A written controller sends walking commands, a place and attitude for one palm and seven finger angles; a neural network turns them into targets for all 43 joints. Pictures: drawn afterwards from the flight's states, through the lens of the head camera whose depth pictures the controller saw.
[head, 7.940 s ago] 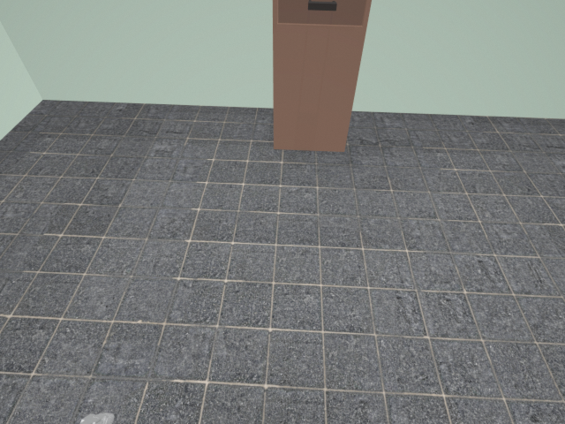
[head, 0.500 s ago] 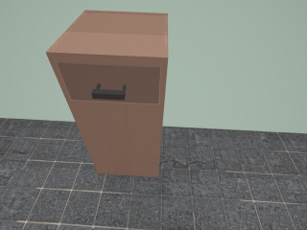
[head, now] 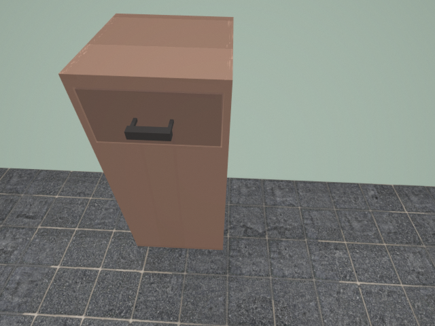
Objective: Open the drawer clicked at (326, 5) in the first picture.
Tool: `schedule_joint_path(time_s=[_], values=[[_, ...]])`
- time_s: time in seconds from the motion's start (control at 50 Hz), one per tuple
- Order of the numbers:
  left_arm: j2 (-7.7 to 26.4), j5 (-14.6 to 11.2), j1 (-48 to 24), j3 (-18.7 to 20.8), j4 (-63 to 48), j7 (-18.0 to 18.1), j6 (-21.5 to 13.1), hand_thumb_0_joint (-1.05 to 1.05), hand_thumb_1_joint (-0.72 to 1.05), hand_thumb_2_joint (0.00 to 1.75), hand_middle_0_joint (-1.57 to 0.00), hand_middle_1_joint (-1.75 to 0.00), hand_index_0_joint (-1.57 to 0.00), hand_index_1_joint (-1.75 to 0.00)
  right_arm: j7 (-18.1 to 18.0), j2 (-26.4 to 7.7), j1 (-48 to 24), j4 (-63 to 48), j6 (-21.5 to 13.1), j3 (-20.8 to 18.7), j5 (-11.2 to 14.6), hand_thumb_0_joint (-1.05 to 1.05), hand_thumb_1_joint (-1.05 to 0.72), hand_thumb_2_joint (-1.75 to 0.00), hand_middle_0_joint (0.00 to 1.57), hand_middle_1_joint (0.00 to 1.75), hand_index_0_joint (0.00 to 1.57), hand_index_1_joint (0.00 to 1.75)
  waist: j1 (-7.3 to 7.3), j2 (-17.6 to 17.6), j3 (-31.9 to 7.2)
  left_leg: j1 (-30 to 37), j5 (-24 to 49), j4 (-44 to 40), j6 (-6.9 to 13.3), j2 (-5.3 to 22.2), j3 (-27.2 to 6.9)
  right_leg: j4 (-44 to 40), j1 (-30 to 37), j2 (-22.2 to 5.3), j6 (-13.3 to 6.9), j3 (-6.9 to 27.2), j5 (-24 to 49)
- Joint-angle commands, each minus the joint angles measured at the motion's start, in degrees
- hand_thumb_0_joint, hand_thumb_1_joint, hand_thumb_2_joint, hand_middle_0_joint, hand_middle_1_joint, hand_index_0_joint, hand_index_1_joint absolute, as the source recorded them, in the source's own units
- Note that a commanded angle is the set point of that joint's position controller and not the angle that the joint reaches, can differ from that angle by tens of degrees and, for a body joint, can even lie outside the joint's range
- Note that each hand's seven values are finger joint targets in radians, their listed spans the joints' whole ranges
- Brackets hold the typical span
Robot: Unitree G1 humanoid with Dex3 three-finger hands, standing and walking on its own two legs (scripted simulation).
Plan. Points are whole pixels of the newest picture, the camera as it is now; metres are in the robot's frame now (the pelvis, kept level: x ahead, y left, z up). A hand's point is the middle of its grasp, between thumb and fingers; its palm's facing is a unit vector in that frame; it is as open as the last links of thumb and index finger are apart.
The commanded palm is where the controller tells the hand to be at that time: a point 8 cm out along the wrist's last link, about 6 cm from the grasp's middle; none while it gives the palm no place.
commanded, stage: look again from close up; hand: left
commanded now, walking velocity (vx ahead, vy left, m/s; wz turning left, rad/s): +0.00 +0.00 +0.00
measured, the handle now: (151, 127) +0.59 +0.21 +0.02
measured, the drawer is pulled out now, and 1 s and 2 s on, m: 0.00 0.00 0.00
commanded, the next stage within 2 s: shuffle to correct the standing spot in 0.30 s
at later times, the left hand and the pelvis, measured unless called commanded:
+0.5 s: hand out of the picture +0.01 +0.16 -0.17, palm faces +0.03 -0.99 -0.17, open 7.4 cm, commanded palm none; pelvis +0.03 +0.01 +0.00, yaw +0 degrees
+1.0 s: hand out of the picture +0.06 +0.18 -0.18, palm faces -0.01 -0.97 -0.22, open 7.3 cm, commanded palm none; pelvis +0.04 +0.00 +0.00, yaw -1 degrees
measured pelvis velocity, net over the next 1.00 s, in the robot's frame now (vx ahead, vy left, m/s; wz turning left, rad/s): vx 0.04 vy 0.00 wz -0.02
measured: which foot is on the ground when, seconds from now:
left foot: down 0.00-1.00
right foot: down 0.00-1.00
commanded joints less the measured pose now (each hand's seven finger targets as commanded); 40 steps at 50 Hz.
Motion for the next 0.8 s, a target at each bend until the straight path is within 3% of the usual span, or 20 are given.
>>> schedule_joint_path(time_s=[0.0,0.16,0.28,0.38,0.44,0.5,0.56,0.62,0.64,0.7,0.78], values=[[5.47,0.16,4.40,1.11,-1.42,0.20,-1.02,0.00,0.90,0.90,-0.20,-0.30,-0.20,-0.30,-0.41,-4.75,3.85,-1.06,-0.69,-0.56,0.30,0.00,-0.90,-0.90,0.20,0.30,0.20,0.30,0.03,-0.70,6.97,-1.47,-10.83,-8.72,-0.47,4.69,-7.89,-7.73,-4.32,-3.37,-2.09,5.39,-8.91],[5.85,0.02,3.23,0.91,-1.59,0.19,-1.18,0.00,0.90,0.90,-0.20,-0.30,-0.20,-0.30,-0.45,-5.03,3.19,-0.68,-0.96,-0.39,0.49,0.00,-0.90,-0.90,0.20,0.30,0.20,0.30,-0.03,-1.43,5.67,0.54,-6.67,-8.58,-0.63,4.78,-7.32,-7.67,-1.89,-3.71,-2.05,5.02,-4.44],[5.91,0.01,2.62,0.80,-1.35,0.16,-0.96,0.00,0.90,0.90,-0.20,-0.30,-0.20,-0.30,-0.54,-5.67,2.17,-0.44,-1.07,-0.28,0.42,0.00,-0.90,-0.90,0.20,0.30,0.20,0.30,0.40,1.43,5.89,0.08,-7.96,-10.90,-0.70,5.62,-8.16,-6.59,0.22,-3.30,-1.88,3.89,-1.20],[6.25,-0.06,2.25,0.69,-1.12,0.15,-1.05,0.00,0.90,0.90,-0.20,-0.30,-0.20,-0.30,-0.58,-5.94,1.87,-0.13,-1.25,-0.16,0.54,0.00,-0.90,-0.90,0.20,0.30,0.20,0.30,0.36,-0.61,4.65,1.67,-4.67,-10.24,-0.74,5.37,-7.47,-6.61,1.77,-3.71,-1.76,3.92,1.36],[6.59,0.12,2.57,0.86,-0.78,-0.08,-1.08,0.00,0.90,0.90,-0.20,-0.30,-0.20,-0.30,-0.42,-6.43,2.62,0.32,-1.13,-0.24,0.37,0.00,-0.90,-0.90,0.20,0.30,0.20,0.30,0.33,-1.00,3.64,3.13,-10.49,-10.26,-0.47,5.20,-7.41,-6.40,1.29,-3.59,-2.17,4.00,-6.03],[6.64,0.49,2.89,1.40,-1.12,-0.60,-0.69,0.00,0.90,0.90,-0.20,-0.30,-0.20,-0.30,-0.25,-7.15,2.08,-0.25,-0.65,-0.63,0.13,0.00,-0.90,-0.90,0.20,0.30,0.20,0.30,0.81,0.16,7.71,0.15,-19.00,-11.33,0.34,5.73,-8.22,-5.88,-1.61,-3.06,-2.59,4.01,-13.86],[6.14,0.37,3.14,1.00,-0.98,-0.41,-1.02,0.00,0.90,0.90,-0.20,-0.30,-0.20,-0.30,-0.30,-6.18,1.99,-0.43,-0.99,-0.24,0.38,0.00,-0.90,-0.90,0.20,0.30,0.20,0.30,0.63,-1.42,9.56,0.36,-10.85,-10.03,0.23,5.31,-7.69,-5.95,-2.36,-3.51,-2.69,4.92,-5.72],[6.05,-0.13,3.39,0.55,-0.19,0.14,-1.53,0.00,0.90,0.90,-0.20,-0.30,-0.20,-0.30,-0.86,-5.63,2.04,0.33,-2.00,0.30,0.78,0.00,-0.90,-0.90,0.20,0.30,0.20,0.30,0.51,-2.29,4.79,5.43,9.07,-7.60,-0.05,5.43,-5.86,-4.64,2.44,-4.42,-1.96,4.45,11.62],[6.31,-0.19,3.29,0.57,-0.28,0.36,-1.41,0.00,0.90,0.90,-0.20,-0.30,-0.20,-0.30,-1.02,-5.87,2.26,0.42,-2.02,0.25,0.81,0.00,-0.90,-0.90,0.20,0.30,0.20,0.30,0.40,-1.56,4.07,6.61,14.00,-6.80,-0.30,5.58,-5.55,-3.86,3.01,-4.38,-1.84,4.30,14.35],[7.25,-0.22,3.14,0.93,-0.98,0.80,-1.00,0.00,0.90,0.90,-0.20,-0.30,-0.20,-0.30,-1.41,-6.33,2.19,0.14,-1.88,0.02,0.88,0.00,-0.90,-0.90,0.20,0.30,0.20,0.30,0.45,-0.39,1.65,8.83,23.19,-5.26,-0.42,6.14,-4.97,-1.80,4.48,-4.63,-1.77,3.89,19.31],[7.72,-0.15,1.69,1.43,-2.42,0.91,-0.19,0.00,0.90,0.90,-0.20,-0.30,-0.20,-0.30,-1.58,-7.16,1.16,-0.65,-1.13,-0.66,0.81,0.00,-0.90,-0.90,0.20,0.30,0.20,0.30,0.36,0.14,0.90,9.61,24.76,-4.23,-0.35,6.83,-4.89,-0.03,3.58,-4.33,-1.65,3.54,17.81]])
